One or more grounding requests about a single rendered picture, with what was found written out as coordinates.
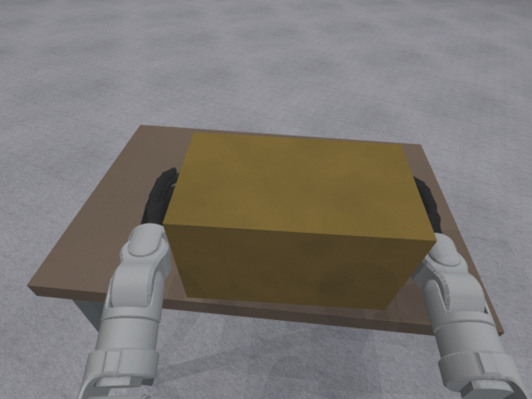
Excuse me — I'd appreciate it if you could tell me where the left robot forearm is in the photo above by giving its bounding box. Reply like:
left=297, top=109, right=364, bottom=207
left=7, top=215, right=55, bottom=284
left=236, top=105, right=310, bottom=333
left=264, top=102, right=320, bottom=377
left=77, top=224, right=171, bottom=399

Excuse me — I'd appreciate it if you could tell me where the table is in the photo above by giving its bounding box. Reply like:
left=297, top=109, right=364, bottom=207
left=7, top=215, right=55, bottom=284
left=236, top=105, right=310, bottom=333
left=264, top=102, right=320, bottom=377
left=27, top=125, right=505, bottom=386

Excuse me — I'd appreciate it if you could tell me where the right robot hand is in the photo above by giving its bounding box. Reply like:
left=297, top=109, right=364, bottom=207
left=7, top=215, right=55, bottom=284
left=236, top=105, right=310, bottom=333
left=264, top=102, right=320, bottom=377
left=413, top=176, right=442, bottom=234

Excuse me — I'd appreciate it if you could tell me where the left robot hand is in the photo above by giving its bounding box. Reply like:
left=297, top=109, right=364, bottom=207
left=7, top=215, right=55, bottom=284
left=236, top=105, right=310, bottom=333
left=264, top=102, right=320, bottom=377
left=141, top=167, right=180, bottom=226

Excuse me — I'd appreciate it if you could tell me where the right robot forearm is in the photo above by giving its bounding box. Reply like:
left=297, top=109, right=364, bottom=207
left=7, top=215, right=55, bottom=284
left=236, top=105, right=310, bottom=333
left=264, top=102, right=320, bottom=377
left=411, top=233, right=532, bottom=399

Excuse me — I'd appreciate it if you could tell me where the carton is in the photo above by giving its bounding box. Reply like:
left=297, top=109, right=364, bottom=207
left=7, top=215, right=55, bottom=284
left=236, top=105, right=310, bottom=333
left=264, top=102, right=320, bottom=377
left=163, top=132, right=437, bottom=310

